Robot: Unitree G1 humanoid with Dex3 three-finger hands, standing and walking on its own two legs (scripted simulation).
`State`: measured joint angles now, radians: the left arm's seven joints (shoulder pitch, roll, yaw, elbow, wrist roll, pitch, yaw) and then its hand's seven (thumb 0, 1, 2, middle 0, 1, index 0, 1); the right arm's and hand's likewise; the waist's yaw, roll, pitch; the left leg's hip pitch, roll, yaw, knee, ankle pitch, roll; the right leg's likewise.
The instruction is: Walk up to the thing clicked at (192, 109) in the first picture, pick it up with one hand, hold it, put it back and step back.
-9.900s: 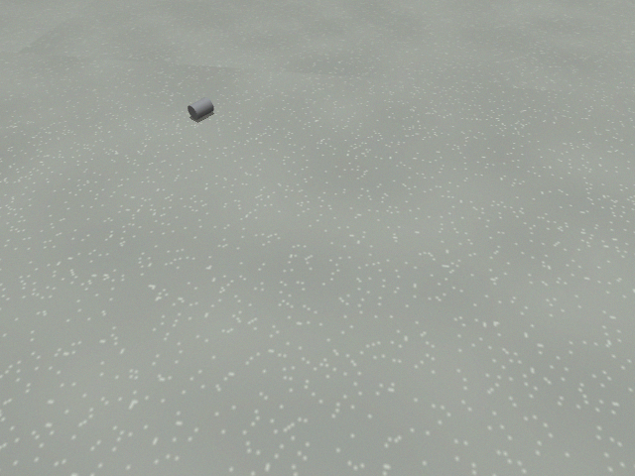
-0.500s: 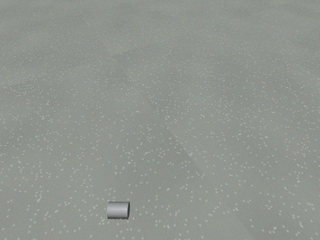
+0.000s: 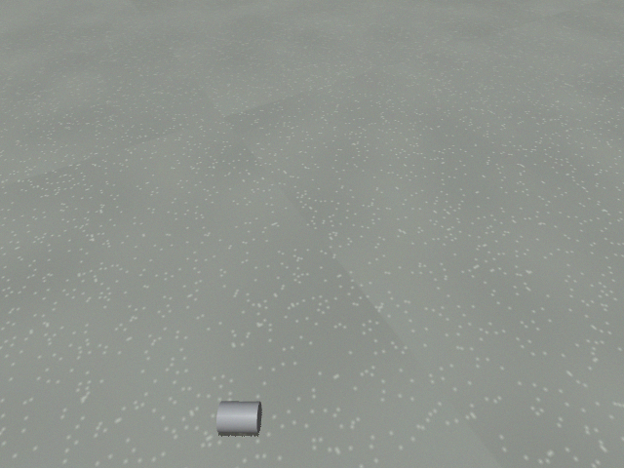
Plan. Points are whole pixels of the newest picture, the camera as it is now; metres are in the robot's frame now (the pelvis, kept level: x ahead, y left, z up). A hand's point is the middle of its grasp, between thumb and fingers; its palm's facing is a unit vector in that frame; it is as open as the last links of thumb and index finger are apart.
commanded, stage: walk up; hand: left
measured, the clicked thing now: (239, 416) +0.40 +0.26 -0.74
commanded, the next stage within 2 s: stand in 1.58 s
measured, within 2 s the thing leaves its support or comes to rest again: neither
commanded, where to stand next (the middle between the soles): +0.07 +0.01 m, yaw -1 degrees
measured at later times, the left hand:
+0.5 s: hand out of the picture +0.09 +0.28 -0.16, palm faces -0.04 -0.92 -0.40, open 7.4 cm
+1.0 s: hand out of the picture +0.07 +0.28 -0.16, palm faces -0.06 -0.91 -0.41, open 7.4 cm
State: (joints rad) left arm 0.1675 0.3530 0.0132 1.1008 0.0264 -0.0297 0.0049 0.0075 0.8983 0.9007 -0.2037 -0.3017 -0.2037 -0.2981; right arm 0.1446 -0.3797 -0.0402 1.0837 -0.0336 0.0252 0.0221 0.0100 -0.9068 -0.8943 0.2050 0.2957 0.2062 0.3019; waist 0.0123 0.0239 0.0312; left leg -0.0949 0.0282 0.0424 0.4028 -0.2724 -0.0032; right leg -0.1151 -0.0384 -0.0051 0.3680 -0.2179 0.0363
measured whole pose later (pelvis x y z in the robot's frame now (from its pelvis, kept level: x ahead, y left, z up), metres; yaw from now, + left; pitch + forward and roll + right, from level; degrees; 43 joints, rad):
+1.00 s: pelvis +0.00 +0.01 -0.01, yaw -2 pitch -4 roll +0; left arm 0.19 0.39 0.00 1.03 0.02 -0.03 0.02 0.01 0.90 0.90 -0.20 -0.30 -0.20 -0.30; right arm 0.16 -0.36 -0.06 0.98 -0.02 0.04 0.03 0.01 -0.91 -0.89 0.21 0.30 0.21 0.30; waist 0.01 0.00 0.11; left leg -0.09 0.02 0.09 0.52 -0.36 0.02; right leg -0.17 -0.04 -0.01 0.53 -0.27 0.01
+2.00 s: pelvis -0.01 -0.01 +0.00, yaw -2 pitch -3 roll +0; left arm 0.12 0.34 -0.01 1.13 0.02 -0.02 -0.01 0.01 0.90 0.90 -0.20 -0.30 -0.20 -0.30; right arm 0.11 -0.35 -0.01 1.12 -0.01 0.00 0.01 0.01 -0.91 -0.89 0.21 0.30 0.21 0.30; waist 0.00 0.01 0.06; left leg -0.05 0.02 0.03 0.30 -0.20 -0.02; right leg -0.12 -0.02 -0.02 0.31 -0.14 0.01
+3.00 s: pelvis -0.01 -0.01 +0.00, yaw -2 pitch -2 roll +0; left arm 0.11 0.34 -0.01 1.14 0.01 -0.02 -0.01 0.01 0.90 0.90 -0.20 -0.30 -0.20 -0.30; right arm 0.12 -0.35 0.00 1.13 -0.01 -0.01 0.00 0.01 -0.91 -0.89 0.21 0.30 0.21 0.30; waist 0.00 0.01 0.05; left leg -0.05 0.03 0.03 0.30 -0.21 -0.02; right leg -0.13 -0.01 -0.03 0.31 -0.15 0.00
